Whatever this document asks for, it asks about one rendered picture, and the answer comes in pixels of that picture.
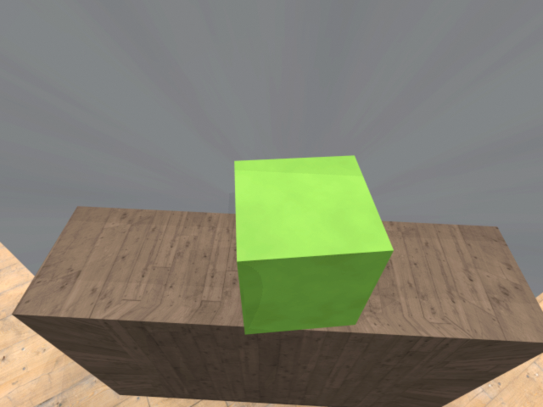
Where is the pedestal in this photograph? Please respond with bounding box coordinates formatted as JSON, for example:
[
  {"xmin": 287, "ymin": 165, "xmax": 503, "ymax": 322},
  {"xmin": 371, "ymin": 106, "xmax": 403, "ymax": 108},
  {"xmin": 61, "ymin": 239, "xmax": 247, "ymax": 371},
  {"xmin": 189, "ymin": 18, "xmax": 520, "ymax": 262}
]
[{"xmin": 12, "ymin": 206, "xmax": 543, "ymax": 407}]

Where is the carton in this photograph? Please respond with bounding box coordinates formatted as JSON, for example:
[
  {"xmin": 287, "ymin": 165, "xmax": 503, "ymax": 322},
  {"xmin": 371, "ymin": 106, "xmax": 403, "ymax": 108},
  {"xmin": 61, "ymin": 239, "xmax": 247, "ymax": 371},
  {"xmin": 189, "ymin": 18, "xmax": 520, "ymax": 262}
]
[{"xmin": 234, "ymin": 155, "xmax": 394, "ymax": 335}]

